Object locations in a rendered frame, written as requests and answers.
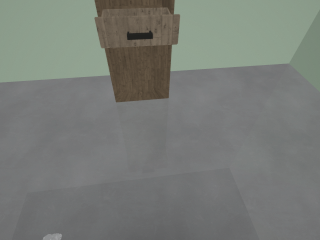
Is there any drawer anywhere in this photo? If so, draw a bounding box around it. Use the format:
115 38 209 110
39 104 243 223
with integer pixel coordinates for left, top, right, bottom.
94 7 180 49

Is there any cabinet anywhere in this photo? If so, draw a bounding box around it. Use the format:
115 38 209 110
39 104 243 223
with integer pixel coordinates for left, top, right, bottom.
94 0 175 103

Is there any handle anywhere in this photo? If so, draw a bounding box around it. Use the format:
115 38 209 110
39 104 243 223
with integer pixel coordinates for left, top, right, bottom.
127 30 153 40

